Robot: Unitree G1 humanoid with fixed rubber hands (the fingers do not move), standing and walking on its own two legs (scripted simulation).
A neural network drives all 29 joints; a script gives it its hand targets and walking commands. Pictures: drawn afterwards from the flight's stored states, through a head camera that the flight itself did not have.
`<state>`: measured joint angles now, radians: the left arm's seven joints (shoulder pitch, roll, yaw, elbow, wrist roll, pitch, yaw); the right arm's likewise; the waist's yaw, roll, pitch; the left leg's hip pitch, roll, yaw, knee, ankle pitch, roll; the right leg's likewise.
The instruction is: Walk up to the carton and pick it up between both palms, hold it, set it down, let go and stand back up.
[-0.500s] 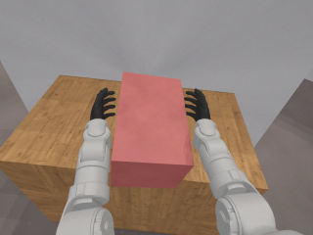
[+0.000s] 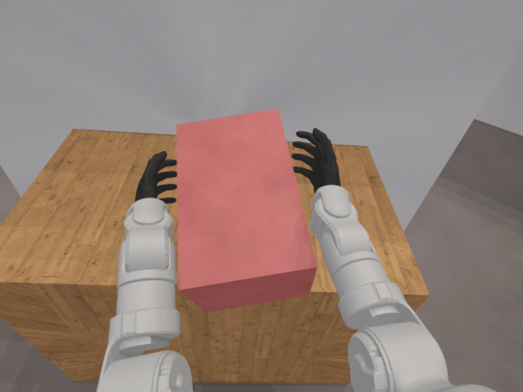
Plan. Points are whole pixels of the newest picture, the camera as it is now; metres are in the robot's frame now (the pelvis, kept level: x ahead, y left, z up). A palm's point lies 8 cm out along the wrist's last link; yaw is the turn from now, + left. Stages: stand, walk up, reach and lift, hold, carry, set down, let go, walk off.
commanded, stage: reach and lift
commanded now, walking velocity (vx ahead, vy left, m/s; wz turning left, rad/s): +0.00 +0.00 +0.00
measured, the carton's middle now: (242, 209) +0.39 -0.01 +0.07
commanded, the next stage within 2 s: hold in 0.72 s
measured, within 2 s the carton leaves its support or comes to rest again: neither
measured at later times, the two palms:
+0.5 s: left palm (155, 189) +0.38 +0.13 +0.14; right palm (329, 177) +0.37 -0.14 +0.15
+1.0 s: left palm (150, 188) +0.36 +0.13 +0.15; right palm (331, 182) +0.36 -0.14 +0.15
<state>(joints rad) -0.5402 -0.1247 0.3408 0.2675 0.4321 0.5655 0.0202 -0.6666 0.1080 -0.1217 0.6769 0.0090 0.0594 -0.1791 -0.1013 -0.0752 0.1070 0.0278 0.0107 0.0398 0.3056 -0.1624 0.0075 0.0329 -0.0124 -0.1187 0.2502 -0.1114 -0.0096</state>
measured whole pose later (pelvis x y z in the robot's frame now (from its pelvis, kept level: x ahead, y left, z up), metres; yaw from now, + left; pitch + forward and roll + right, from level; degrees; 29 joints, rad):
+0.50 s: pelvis +0.00 -0.01 +0.00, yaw +0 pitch -9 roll +0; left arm -0.59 -0.10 0.35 0.25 0.42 0.56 -0.02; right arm -0.66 0.10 -0.10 0.65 0.01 0.01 -0.22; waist -0.10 -0.08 0.12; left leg 0.02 0.02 0.03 0.28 -0.15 0.00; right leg 0.02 -0.01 -0.13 0.25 -0.11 -0.02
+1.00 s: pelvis +0.00 +0.00 +0.00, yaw +0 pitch -11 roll -1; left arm -0.56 -0.13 0.30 0.16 0.43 0.64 0.01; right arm -0.62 0.06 -0.06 0.61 0.06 0.03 -0.21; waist -0.10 -0.06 0.13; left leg 0.04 0.01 0.04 0.31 -0.17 0.01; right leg 0.05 -0.02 -0.11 0.25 -0.11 -0.01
